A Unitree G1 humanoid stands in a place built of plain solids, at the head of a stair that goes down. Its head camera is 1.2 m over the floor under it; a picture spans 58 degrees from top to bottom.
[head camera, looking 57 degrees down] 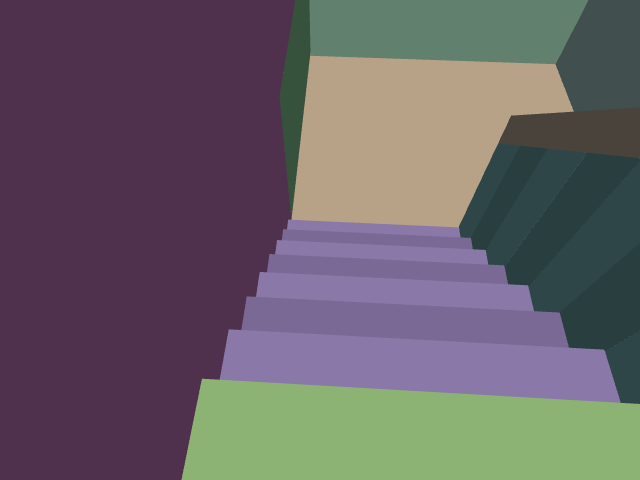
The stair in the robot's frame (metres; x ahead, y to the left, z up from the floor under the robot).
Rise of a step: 0.20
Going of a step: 0.22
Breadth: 1.25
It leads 3 degrees to the right of straight ahead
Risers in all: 8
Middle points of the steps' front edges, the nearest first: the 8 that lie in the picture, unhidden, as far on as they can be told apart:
0.29 -0.30 0.00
0.51 -0.32 -0.20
0.73 -0.33 -0.40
0.96 -0.34 -0.60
1.18 -0.35 -0.80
1.40 -0.37 -1.00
1.62 -0.38 -1.20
1.84 -0.39 -1.41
